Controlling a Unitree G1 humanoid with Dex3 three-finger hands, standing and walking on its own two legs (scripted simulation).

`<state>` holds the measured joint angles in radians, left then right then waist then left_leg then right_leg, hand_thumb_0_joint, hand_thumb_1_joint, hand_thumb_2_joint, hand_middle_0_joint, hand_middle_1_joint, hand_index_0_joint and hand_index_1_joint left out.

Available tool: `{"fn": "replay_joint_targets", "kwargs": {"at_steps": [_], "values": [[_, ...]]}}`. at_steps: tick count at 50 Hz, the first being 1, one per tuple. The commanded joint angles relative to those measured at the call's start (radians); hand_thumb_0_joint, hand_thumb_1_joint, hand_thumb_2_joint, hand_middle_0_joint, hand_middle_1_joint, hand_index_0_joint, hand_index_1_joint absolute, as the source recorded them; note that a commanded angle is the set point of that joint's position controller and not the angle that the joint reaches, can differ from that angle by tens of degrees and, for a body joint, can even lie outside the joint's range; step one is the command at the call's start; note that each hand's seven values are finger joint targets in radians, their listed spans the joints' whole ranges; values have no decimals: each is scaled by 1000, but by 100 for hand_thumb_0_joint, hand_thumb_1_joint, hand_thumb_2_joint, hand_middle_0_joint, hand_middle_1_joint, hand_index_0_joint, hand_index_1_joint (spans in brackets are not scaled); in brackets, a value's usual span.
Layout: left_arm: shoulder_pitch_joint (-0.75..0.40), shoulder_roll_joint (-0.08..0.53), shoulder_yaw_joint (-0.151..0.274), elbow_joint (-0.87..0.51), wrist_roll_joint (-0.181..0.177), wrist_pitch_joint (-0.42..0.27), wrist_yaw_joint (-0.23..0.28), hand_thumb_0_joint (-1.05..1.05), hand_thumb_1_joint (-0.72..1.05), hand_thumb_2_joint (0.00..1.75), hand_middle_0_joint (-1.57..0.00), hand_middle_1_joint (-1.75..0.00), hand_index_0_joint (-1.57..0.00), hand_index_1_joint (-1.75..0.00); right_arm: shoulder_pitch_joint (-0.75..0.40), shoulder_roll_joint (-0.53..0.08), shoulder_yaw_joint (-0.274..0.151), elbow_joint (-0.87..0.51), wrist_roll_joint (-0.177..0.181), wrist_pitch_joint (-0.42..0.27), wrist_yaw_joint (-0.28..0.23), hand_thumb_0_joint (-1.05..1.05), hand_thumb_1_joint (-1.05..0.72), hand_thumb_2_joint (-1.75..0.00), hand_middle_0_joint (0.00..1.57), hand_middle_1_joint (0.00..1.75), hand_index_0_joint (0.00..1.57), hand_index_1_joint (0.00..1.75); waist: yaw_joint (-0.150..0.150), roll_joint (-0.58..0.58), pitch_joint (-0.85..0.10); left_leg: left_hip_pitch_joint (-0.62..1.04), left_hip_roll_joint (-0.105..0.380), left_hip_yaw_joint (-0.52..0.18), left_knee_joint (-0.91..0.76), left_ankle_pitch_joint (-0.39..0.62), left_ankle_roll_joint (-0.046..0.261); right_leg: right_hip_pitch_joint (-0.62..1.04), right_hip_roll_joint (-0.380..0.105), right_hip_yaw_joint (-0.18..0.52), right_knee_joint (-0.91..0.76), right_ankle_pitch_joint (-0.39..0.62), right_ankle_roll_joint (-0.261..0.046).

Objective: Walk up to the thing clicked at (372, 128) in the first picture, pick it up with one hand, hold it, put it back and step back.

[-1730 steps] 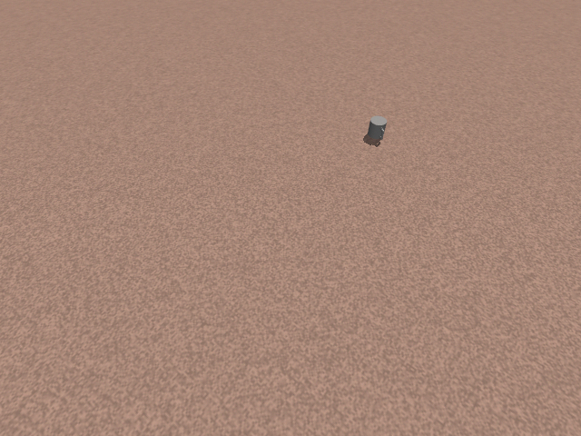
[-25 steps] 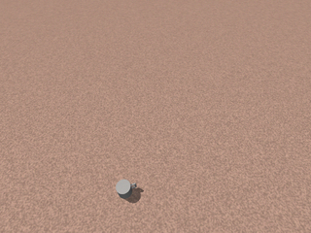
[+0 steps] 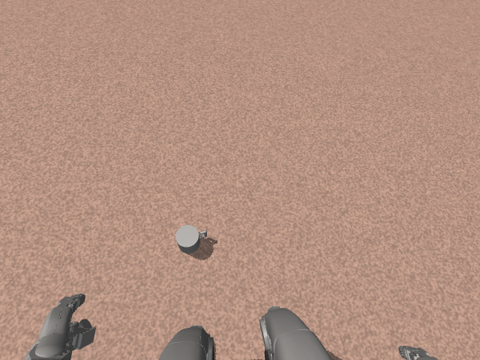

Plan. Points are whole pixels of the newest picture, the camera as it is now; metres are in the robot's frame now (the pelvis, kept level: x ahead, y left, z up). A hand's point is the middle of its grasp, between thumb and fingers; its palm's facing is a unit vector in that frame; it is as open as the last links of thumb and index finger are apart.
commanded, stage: step back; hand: left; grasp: from above
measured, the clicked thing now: (192, 238) +0.52 +0.15 -0.71
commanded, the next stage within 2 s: none
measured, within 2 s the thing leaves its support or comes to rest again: neither
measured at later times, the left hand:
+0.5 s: hand out of the picture +0.01 +0.27 -0.13, palm faces -0.07 -0.91 -0.40, open 7.4 cm
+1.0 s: hand out of the picture -0.14 +0.30 -0.16, palm faces -0.16 -0.91 -0.37, open 7.4 cm
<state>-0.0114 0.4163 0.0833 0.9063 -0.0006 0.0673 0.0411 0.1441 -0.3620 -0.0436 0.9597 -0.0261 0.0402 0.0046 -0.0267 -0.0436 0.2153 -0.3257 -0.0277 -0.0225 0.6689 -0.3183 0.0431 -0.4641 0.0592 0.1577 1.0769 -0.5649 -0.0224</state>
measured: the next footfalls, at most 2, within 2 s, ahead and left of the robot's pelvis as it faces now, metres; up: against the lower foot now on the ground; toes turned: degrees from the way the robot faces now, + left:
right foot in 0.30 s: -0.04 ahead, -0.12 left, +0.00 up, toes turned -3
left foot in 0.60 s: -0.10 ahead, +0.13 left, +0.00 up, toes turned -6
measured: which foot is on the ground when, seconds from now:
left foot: down 0.00-0.32, up 0.34-0.58, down 0.60-1.00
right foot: up 0.00-0.28, down 0.30-0.62, up 0.64-1.00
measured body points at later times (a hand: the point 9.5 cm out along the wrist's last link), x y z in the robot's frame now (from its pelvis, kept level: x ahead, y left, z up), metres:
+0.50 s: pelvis -0.10 +0.02 +0.00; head -0.05 +0.00 +0.45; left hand +0.02 +0.32 -0.11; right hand -0.02 -0.31 -0.12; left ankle -0.12 +0.14 -0.66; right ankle -0.08 -0.12 -0.72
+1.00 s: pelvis -0.26 +0.04 +0.00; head -0.20 +0.05 +0.44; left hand -0.13 +0.35 -0.13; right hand -0.18 -0.29 -0.09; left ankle -0.14 +0.13 -0.72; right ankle -0.32 -0.11 -0.69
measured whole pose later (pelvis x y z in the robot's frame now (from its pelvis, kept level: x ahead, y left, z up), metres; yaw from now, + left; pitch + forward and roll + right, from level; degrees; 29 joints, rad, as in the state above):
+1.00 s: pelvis -0.26 +0.04 +0.00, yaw -9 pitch -3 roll -1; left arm 0.20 0.41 0.10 0.82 0.02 0.08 -0.01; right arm 0.11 -0.37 -0.04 0.78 -0.03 0.02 -0.01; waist 0.01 -0.03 0.19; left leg -0.40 0.04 0.04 0.60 -0.16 0.03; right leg -0.30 0.03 0.09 0.90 -0.49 0.02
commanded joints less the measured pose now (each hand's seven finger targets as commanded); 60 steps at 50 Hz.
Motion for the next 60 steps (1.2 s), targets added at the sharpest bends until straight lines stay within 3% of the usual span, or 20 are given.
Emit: {"fn": "replay_joint_targets", "kwargs": {"at_steps": [1,6,13,15,16,17,21,26,29,30,31,32,35,46,52,53,54,55,58,60], "values": [[158,160,37,-42,-1,-16,9,0,90,90,-20,-30,-20,-30,-42,-249,-68,-124,-4,-35,-39,0,-90,-90,20,30,20,30,43,194,-305,257,273,-248,-201,635,172,-49,16,19,177,44,14],[99,146,44,-97,9,-31,-6,0,90,90,-20,-30,-20,-30,51,-244,-72,-130,3,-35,-43,0,-90,-90,20,30,20,30,-28,147,-263,319,291,-229,-176,673,219,-39,0,-22,-42,23,51],[282,118,49,-51,22,-51,-24,0,90,90,-20,-30,-20,-30,-44,-269,-68,-174,15,-17,-32,0,-90,-90,20,30,20,30,46,168,-328,155,250,-175,-113,387,134,276,-34,-152,-605,306,-10],[292,207,70,-69,43,-63,-23,0,90,90,-20,-30,-20,-30,-39,-219,-52,-189,28,-15,-26,0,-90,-90,20,30,20,30,42,-35,-307,-96,134,-92,19,132,22,378,-218,137,-653,429,-101],[210,299,88,-94,28,-58,-26,0,90,90,-20,-30,-20,-30,-88,-189,-53,-189,31,-11,-31,0,-90,-90,20,30,20,30,64,-245,-229,-123,-46,24,245,-196,-30,215,-414,348,-750,498,-277],[152,301,90,-145,40,-66,-23,0,90,90,-20,-30,-20,-30,-74,-212,-60,-177,23,-6,-34,0,-90,-90,20,30,20,30,58,-219,-181,-88,-44,-87,447,-305,-41,110,-480,418,-756,583,-325],[81,195,66,-178,33,-63,-9,0,90,90,-20,-30,-20,-30,18,-207,-48,-138,34,-17,-31,0,-90,-90,20,30,20,30,16,-96,-195,-111,-102,-120,520,-177,-50,188,-276,88,-640,732,-202],[176,185,56,-193,37,-48,-5,0,90,90,-20,-30,-20,-30,14,-193,-43,-164,22,-28,-34,0,-90,-90,20,30,20,30,69,-151,-264,-110,-16,-42,91,-209,-56,429,-279,83,-546,819,-189],[143,192,48,-207,14,-27,-17,0,90,90,-20,-30,-20,-30,108,-178,-55,-126,6,-43,-30,0,-90,-90,20,30,20,30,12,-116,-288,102,-4,20,-288,126,-33,337,-228,30,-429,750,-118],[165,152,36,-217,11,-21,-20,0,90,90,-20,-30,-20,-30,90,-222,-70,-139,-10,-51,-32,0,-90,-90,20,30,20,30,28,-23,-293,197,102,-136,-312,245,-2,202,-163,16,-366,568,-64],[164,116,26,-232,6,-24,-19,0,90,90,-20,-30,-20,-30,39,-352,-95,-161,-15,-50,-24,0,-90,-90,20,30,20,30,28,260,-264,237,340,-443,-336,431,115,-27,29,-70,-205,169,-7],[91,161,53,-220,17,-25,0,0,90,90,-20,-30,-20,-30,42,-390,-102,-171,-8,-48,-21,0,-90,-90,20,30,20,30,-38,276,-237,67,449,-549,-350,483,250,26,44,14,-18,-106,9],[170,144,52,-175,2,-19,-1,0,90,90,-20,-30,-20,-30,-68,-272,-67,-179,-9,-53,-36,0,-90,-90,20,30,20,30,51,141,-219,129,299,-268,-266,556,160,-50,54,80,190,27,-5],[222,147,61,-176,22,-20,-28,0,90,90,-20,-30,-20,-30,22,-279,-86,-226,-7,-46,-38,0,-90,-90,20,30,20,30,-15,206,-274,252,306,-230,-244,379,212,21,-11,-42,-115,47,60],[436,153,80,-67,32,-22,-57,0,90,90,-20,-30,-20,-30,-40,-298,-88,-244,-5,-17,-33,0,-90,-90,20,30,20,30,74,218,-298,-90,231,-168,-249,-81,78,390,-51,-149,-581,201,-32],[418,196,93,-80,52,-24,-58,0,90,90,-20,-30,-20,-30,-10,-243,-75,-239,4,-14,-33,0,-90,-90,20,30,20,30,67,46,-245,-236,132,-104,-92,-206,11,383,-149,46,-683,67,-69],[325,305,113,-143,54,-24,-59,0,90,90,-20,-30,-20,-30,-62,-183,-62,-265,12,-21,-43,0,-90,-90,20,30,20,30,99,-236,-166,-302,-73,-10,179,-247,-51,173,-382,352,-830,-51,-183],[228,350,113,-186,54,-25,-52,0,90,90,-20,-30,-20,-30,-73,-242,-82,-255,6,-16,-56,0,-90,-90,20,30,20,30,98,-212,-93,-199,-44,-109,408,-267,-71,-82,-495,437,-894,-53,-281],[48,207,75,-217,51,-36,-36,0,90,90,-20,-30,-20,-30,79,-228,-71,-182,20,-26,-48,0,-90,-90,20,30,20,30,-19,-96,-119,-147,-103,-122,522,-111,-60,-7,-277,54,-739,295,-160],[87,189,75,-225,54,-41,-30,0,90,90,-20,-30,-20,-30,103,-220,-61,-177,17,-40,-47,0,-90,-90,20,30,20,30,14,-141,-191,-156,-92,-91,503,-131,-67,150,-262,8,-659,494,-163]]}}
